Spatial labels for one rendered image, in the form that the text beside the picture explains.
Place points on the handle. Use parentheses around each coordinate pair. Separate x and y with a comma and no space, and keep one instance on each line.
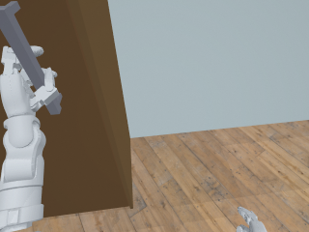
(23,51)

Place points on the robot left forearm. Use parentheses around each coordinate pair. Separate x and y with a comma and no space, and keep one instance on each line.
(22,172)

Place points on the wardrobe door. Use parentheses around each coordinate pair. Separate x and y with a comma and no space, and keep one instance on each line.
(80,172)

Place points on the right robot hand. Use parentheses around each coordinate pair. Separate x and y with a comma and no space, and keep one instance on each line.
(252,220)

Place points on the left robot hand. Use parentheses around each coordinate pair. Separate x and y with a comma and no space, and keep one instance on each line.
(15,86)

